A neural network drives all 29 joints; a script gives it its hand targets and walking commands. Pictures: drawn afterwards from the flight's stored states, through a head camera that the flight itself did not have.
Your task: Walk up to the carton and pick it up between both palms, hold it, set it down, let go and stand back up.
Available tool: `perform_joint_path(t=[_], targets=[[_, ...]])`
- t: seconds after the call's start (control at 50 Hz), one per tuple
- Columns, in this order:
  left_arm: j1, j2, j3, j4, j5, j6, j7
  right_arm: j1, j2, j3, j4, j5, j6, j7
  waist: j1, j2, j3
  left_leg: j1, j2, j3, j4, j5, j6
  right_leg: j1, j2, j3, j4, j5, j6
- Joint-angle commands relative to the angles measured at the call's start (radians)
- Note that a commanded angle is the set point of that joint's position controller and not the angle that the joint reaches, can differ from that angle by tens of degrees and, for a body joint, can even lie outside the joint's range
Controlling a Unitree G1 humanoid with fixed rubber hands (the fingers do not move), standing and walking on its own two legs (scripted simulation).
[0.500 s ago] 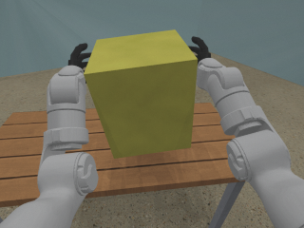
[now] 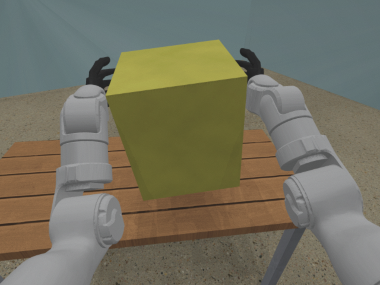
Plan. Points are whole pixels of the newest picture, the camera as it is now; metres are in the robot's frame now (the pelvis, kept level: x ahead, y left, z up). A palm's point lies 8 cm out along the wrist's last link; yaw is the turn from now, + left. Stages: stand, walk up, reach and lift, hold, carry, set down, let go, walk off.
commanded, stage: hold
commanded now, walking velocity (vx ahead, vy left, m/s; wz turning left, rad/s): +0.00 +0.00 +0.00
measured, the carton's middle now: (181, 120) +0.38 +0.00 +0.24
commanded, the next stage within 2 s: none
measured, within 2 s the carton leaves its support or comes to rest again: neither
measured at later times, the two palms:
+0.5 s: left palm (97, 94) +0.37 +0.16 +0.30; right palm (255, 88) +0.36 -0.14 +0.31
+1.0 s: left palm (99, 96) +0.37 +0.16 +0.30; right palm (254, 88) +0.37 -0.14 +0.31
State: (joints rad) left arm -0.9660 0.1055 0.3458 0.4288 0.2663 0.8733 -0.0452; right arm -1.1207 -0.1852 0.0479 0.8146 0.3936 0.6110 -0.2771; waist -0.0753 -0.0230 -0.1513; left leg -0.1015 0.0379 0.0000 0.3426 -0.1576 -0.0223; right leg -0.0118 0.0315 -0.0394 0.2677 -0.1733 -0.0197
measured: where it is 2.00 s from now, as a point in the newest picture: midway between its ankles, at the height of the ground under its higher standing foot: outside the picture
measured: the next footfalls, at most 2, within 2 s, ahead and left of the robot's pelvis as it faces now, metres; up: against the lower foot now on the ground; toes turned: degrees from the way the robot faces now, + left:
none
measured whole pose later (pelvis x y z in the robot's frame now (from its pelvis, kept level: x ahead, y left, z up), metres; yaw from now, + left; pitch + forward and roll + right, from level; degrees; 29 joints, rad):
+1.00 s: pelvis +0.01 +0.00 +0.00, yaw +0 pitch -6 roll -1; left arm -0.94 0.10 0.34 0.39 0.28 0.88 -0.05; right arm -1.10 -0.20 0.09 0.79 0.42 0.61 -0.28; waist -0.09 -0.02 -0.14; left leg -0.08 0.04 0.00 0.35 -0.17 -0.02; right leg 0.02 0.03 -0.04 0.26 -0.18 -0.02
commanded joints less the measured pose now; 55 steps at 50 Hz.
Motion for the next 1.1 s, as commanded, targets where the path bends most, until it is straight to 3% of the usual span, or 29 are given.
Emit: perform_joint_path(t=[0.0, 0.04, 0.06, 0.08, 0.1, 0.12, 0.14, 0.22, 0.42, 0.44, 0.52, 0.58, 0.62, 0.68, 0.76, 0.88, 0.96, 0.98, 1.04, 1.08], targets=[[-0.711, -0.539, -0.306, -0.097, -0.174, -0.075, -0.144, -0.688, 0.600, 0.139, -0.208, 0.141, -0.018, 0.152, 0.006, 0.059, -0.227, 0.052, -0.062, 0.006, -0.044, 0.126, -0.013, -0.001, 0.045, 0.036, -0.029, 0.097, 0.052], [-0.706, -0.553, -0.319, -0.117, -0.188, -0.079, -0.141, -0.696, 0.606, 0.150, -0.247, 0.145, -0.027, 0.151, 0.006, 0.054, -0.276, 0.077, -0.066, 0.005, -0.026, 0.159, -0.016, 0.012, 0.045, 0.039, -0.024, 0.137, 0.056], [-0.710, -0.545, -0.319, -0.085, -0.189, -0.077, -0.141, -0.697, 0.592, 0.126, -0.221, 0.134, -0.022, 0.150, -0.010, 0.060, -0.249, 0.077, -0.065, 0.004, -0.028, 0.147, -0.019, 0.000, 0.044, 0.039, -0.029, 0.129, 0.055], [-0.714, -0.550, -0.309, -0.080, -0.191, -0.081, -0.143, -0.705, 0.600, 0.125, -0.223, 0.133, -0.024, 0.150, 0.002, 0.054, -0.244, 0.066, -0.064, 0.005, -0.031, 0.141, -0.013, -0.006, 0.043, 0.040, -0.031, 0.118, 0.056], [-0.672, -0.596, -0.337, -0.135, -0.205, -0.079, -0.141, -0.673, 0.611, 0.138, -0.298, 0.140, -0.029, 0.138, -0.043, 0.050, -0.308, 0.105, -0.065, -0.002, -0.005, 0.226, -0.017, 0.045, 0.036, 0.047, -0.022, 0.261, 0.060], [-0.658, -0.579, -0.324, -0.145, -0.191, -0.076, -0.140, -0.663, 0.598, 0.156, -0.300, 0.155, -0.023, 0.126, -0.028, 0.060, -0.312, 0.121, -0.073, -0.010, 0.006, 0.257, -0.023, 0.069, 0.033, 0.041, -0.014, 0.309, 0.069], [-0.641, -0.558, -0.318, -0.138, -0.177, -0.068, -0.143, -0.645, 0.598, 0.170, -0.301, 0.158, -0.015, 0.119, -0.043, 0.041, -0.282, 0.128, -0.077, -0.002, 0.004, 0.258, -0.023, 0.059, 0.034, 0.038, -0.013, 0.330, 0.079], [-0.644, -0.538, -0.302, -0.133, -0.152, -0.056, -0.168, -0.655, 0.595, 0.162, -0.296, 0.148, -0.008, 0.117, -0.023, 0.040, -0.233, 0.094, -0.075, -0.002, -0.024, 0.191, -0.013, 0.042, 0.029, 0.034, -0.028, 0.227, 0.073], [-0.679, -0.565, -0.311, -0.111, -0.165, -0.065, -0.145, -0.687, 0.610, 0.150, -0.278, 0.127, -0.024, 0.142, -0.005, 0.045, -0.244, 0.081, -0.065, 0.005, -0.036, 0.135, -0.003, -0.010, 0.041, 0.035, -0.036, 0.120, 0.060], [-0.710, -0.517, -0.273, -0.075, -0.148, -0.069, -0.141, -0.707, 0.615, 0.156, -0.217, 0.129, -0.017, 0.151, 0.030, 0.022, -0.223, 0.059, -0.067, 0.014, -0.050, 0.096, 0.006, -0.015, 0.041, 0.038, -0.037, 0.055, 0.062], [-0.727, -0.534, -0.291, -0.038, -0.167, -0.076, -0.142, -0.723, 0.594, 0.121, -0.175, 0.114, -0.028, 0.163, 0.015, 0.047, -0.227, 0.029, -0.054, 0.008, -0.064, 0.047, 0.004, -0.021, 0.042, 0.040, -0.036, 0.020, 0.042], [-0.715, -0.552, -0.303, -0.020, -0.187, -0.085, -0.141, -0.748, 0.600, 0.123, -0.220, 0.117, -0.043, 0.162, 0.010, 0.038, -0.278, 0.045, -0.060, 0.009, -0.047, 0.078, 0.003, 0.006, 0.043, 0.043, -0.034, 0.064, 0.048], [-0.733, -0.565, -0.328, -0.030, -0.206, -0.091, -0.140, -0.734, 0.589, 0.101, -0.206, 0.119, -0.043, 0.156, -0.019, 0.073, -0.275, 0.052, -0.061, 0.002, -0.032, 0.117, -0.015, -0.008, 0.045, 0.040, -0.030, 0.102, 0.046], [-0.695, -0.552, -0.301, -0.038, -0.191, -0.088, -0.144, -0.702, 0.581, 0.117, -0.204, 0.132, -0.032, 0.147, -0.011, 0.062, -0.273, 0.084, -0.069, 0.005, -0.014, 0.187, -0.019, 0.017, 0.043, 0.044, -0.025, 0.182, 0.060], [-0.670, -0.553, -0.312, -0.100, -0.186, -0.075, -0.152, -0.666, 0.550, 0.126, -0.224, 0.161, -0.021, 0.134, -0.030, 0.095, -0.291, 0.111, -0.071, -0.006, -0.002, 0.249, -0.044, 0.048, 0.048, 0.039, -0.022, 0.231, 0.056], [-0.630, -0.534, -0.302, -0.134, -0.160, -0.062, -0.162, -0.666, 0.572, 0.175, -0.290, 0.179, -0.018, 0.129, -0.007, 0.062, -0.264, 0.122, -0.074, -0.004, 0.005, 0.304, -0.035, 0.075, 0.050, 0.035, -0.014, 0.296, 0.068], [-0.677, -0.546, -0.334, -0.225, -0.177, -0.065, -0.154, -0.653, 0.601, 0.197, -0.316, 0.201, -0.018, 0.130, -0.010, 0.067, -0.307, 0.151, -0.075, 0.002, 0.016, 0.335, -0.039, 0.065, 0.058, 0.030, -0.007, 0.299, 0.073], [-0.685, -0.548, -0.339, -0.217, -0.182, -0.063, -0.149, -0.667, 0.598, 0.195, -0.322, 0.200, -0.016, 0.134, -0.003, 0.080, -0.285, 0.139, -0.074, 0.000, 0.015, 0.330, -0.040, 0.048, 0.059, 0.029, -0.009, 0.275, 0.068], [-0.643, -0.553, -0.335, -0.161, -0.178, -0.055, -0.145, -0.669, 0.603, 0.187, -0.336, 0.179, -0.017, 0.134, -0.004, 0.041, -0.269, 0.125, -0.075, 0.004, 0.001, 0.256, -0.021, 0.038, 0.054, 0.034, -0.022, 0.235, 0.072], [-0.675, -0.541, -0.326, -0.158, -0.171, -0.059, -0.142, -0.665, 0.606, 0.173, -0.288, 0.164, -0.012, 0.137, 0.003, 0.045, -0.244, 0.104, -0.070, 0.009, -0.023, 0.188, -0.016, 0.004, 0.050, 0.035, -0.028, 0.157, 0.066]])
